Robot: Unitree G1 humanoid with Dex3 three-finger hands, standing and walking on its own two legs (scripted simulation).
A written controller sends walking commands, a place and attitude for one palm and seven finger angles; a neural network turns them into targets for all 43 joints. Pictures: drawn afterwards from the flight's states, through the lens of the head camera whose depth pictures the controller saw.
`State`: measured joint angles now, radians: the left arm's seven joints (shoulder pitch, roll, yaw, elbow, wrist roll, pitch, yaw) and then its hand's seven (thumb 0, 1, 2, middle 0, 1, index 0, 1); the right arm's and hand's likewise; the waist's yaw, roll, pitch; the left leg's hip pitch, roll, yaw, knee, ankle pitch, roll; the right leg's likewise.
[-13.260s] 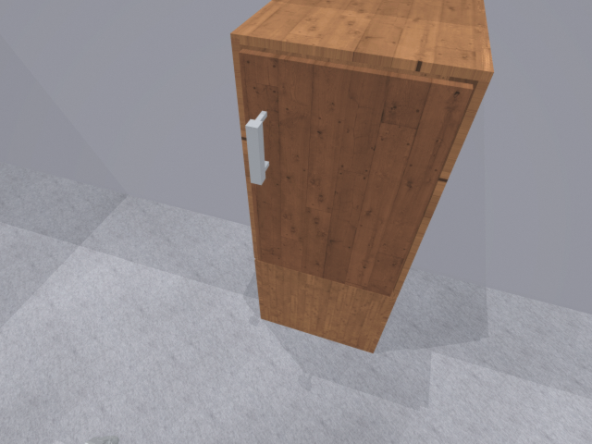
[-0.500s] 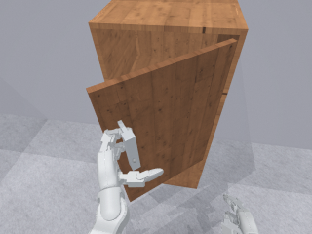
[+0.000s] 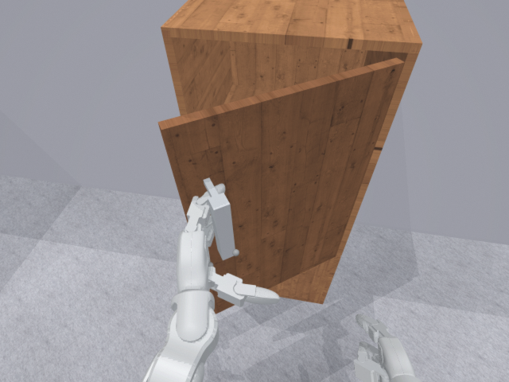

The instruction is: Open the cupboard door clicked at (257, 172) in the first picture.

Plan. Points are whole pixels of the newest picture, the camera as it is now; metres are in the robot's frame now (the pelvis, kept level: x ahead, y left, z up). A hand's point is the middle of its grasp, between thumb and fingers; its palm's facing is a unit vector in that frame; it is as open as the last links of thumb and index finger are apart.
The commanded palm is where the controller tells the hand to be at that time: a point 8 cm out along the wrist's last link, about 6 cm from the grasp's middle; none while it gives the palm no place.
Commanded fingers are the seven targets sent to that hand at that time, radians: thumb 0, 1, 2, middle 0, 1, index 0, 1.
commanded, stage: slide the hand sideways off the handle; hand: left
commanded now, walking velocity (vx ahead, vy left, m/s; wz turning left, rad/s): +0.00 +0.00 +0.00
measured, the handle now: (218, 219) +0.34 +0.09 +0.09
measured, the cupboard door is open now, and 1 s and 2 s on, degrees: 37 41 41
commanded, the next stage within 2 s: draw the hand back to the body in 1.12 s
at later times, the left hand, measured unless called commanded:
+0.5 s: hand (217, 287) +0.23 +0.07 +0.09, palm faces -0.13 -0.99 -0.02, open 16.4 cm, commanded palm +0.20 +0.13 +0.09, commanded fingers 0.00 -0.50 0.30 -0.15 -0.30 -0.15 -0.30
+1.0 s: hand (174, 310) +0.19 +0.12 +0.09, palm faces -0.10 -0.99 -0.04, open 16.3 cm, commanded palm +0.16 +0.18 +0.09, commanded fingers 0.00 -0.50 0.30 -0.15 -0.30 -0.15 -0.30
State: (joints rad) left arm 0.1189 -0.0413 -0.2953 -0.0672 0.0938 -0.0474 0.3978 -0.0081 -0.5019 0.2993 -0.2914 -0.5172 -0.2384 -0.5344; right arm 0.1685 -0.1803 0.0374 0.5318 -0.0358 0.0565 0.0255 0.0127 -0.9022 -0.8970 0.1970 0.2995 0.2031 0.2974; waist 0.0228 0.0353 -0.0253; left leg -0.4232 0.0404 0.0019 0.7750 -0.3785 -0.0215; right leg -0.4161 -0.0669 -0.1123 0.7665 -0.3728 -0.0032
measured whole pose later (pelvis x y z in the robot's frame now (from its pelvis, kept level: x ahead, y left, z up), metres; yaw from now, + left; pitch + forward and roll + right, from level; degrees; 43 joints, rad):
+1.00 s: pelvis +0.02 +0.00 -0.01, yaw +0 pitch +5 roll -1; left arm 0.62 0.18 -0.02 -0.41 -0.18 -0.20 -0.19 -0.01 -0.50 0.30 -0.15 -0.30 -0.15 -0.30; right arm 0.27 -0.23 0.02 0.44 0.02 -0.15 -0.03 0.01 -0.90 -0.90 0.20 0.30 0.20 0.30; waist 0.02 0.05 -0.07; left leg -0.52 0.05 0.00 0.89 -0.46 -0.03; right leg -0.51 -0.06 -0.11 0.87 -0.45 0.00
